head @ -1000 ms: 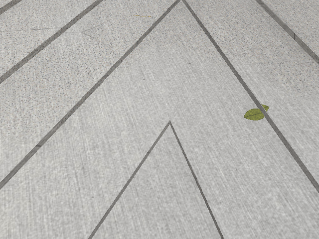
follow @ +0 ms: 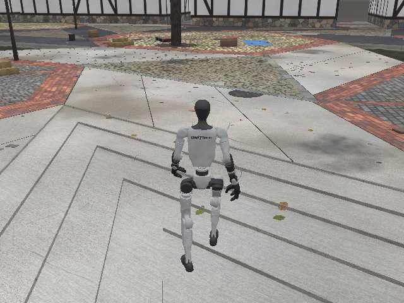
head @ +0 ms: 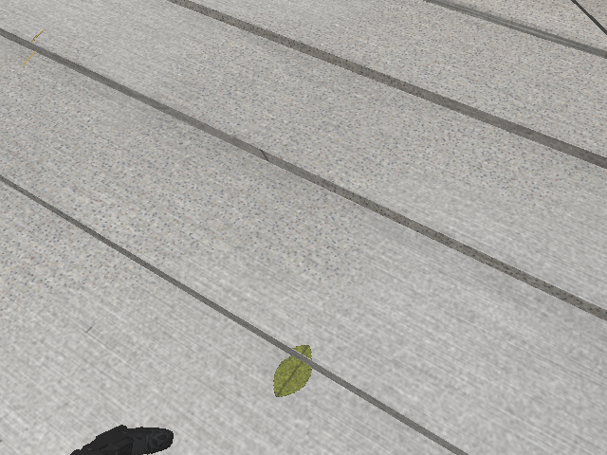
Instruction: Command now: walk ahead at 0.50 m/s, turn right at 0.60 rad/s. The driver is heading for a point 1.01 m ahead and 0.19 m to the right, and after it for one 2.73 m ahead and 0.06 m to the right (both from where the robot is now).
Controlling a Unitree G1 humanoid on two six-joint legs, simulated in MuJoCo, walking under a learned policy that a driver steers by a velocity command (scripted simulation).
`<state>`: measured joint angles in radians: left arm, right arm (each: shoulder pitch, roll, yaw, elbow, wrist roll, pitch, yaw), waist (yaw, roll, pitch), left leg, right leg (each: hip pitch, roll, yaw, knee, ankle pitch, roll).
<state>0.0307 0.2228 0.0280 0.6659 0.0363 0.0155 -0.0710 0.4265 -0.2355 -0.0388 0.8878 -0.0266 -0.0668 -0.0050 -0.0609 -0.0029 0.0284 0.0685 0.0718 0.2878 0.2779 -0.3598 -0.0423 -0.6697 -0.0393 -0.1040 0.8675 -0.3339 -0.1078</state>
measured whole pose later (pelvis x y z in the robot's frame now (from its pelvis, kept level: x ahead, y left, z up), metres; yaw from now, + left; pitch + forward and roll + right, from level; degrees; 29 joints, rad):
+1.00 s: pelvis +0.53 -0.11 +0.04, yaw -24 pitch +3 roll +1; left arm 0.05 0.20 -0.01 0.63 0.04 -0.02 -0.05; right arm 0.49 -0.21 -0.03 0.90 -0.01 -0.08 0.01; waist -0.07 -0.03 0.00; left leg 0.04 -0.02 0.07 0.17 -0.26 0.02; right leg -0.72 -0.06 -0.07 0.88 -0.25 -0.07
